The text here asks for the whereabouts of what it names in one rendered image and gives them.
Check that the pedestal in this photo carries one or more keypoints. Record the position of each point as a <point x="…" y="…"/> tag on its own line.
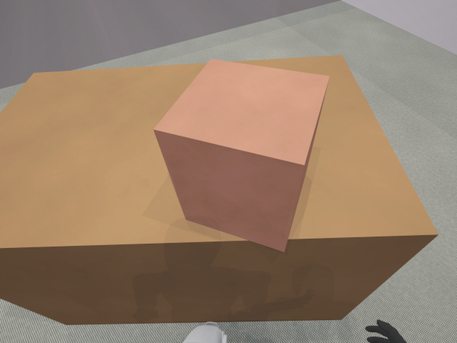
<point x="92" y="230"/>

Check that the robot right hand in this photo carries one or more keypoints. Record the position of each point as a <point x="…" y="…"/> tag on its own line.
<point x="386" y="330"/>

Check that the carton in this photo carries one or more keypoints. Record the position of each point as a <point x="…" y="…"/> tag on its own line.
<point x="237" y="144"/>

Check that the left robot thigh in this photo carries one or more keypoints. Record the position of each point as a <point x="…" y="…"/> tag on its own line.
<point x="206" y="334"/>

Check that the left robot shin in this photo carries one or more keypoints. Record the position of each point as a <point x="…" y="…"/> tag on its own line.
<point x="212" y="324"/>

